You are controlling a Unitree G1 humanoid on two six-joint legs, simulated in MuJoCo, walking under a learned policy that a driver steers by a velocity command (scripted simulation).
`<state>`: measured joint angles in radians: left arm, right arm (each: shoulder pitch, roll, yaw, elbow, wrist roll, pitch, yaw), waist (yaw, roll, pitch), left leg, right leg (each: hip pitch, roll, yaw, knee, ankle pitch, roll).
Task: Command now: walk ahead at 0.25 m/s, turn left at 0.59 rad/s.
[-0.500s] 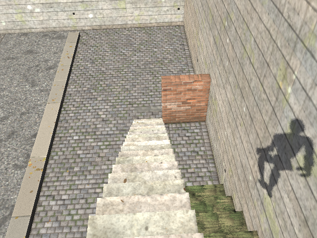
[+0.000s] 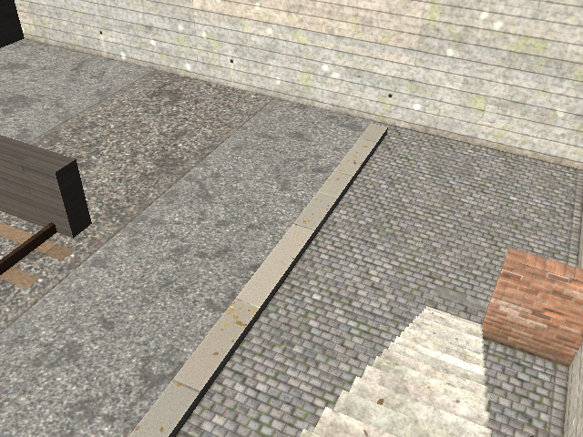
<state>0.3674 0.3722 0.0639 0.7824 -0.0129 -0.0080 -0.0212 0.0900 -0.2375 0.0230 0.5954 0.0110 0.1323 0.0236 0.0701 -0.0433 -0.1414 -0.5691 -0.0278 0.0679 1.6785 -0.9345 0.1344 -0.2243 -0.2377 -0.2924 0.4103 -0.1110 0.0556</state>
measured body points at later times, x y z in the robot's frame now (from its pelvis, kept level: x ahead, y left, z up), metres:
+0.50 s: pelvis +0.09 +0.01 +0.07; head +0.09 +0.02 +0.52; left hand +0.15 +0.27 -0.08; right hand +0.05 -0.26 -0.07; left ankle -0.07 +0.10 -0.53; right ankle +0.15 -0.07 -0.66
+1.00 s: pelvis +0.30 +0.03 -0.11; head +0.25 +0.02 +0.34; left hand +0.34 +0.28 -0.25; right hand +0.35 -0.25 -0.23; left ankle +0.49 +0.12 -0.82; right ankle +0.11 -0.06 -0.74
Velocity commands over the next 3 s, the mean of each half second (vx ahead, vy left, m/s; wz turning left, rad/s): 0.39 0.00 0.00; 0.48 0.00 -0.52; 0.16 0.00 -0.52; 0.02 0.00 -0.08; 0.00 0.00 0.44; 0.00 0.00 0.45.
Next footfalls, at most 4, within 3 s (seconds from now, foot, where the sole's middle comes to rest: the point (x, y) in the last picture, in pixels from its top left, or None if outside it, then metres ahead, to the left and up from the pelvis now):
0.54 right None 0.15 -0.07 -0.78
1.06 left None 0.50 0.10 -0.97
1.76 right None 0.33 -0.20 -0.97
2.32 left None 0.43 -0.08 -0.97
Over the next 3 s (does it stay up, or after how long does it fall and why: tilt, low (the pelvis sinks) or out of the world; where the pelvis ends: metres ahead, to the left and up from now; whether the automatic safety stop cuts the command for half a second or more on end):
stays up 0.33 -0.18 -0.20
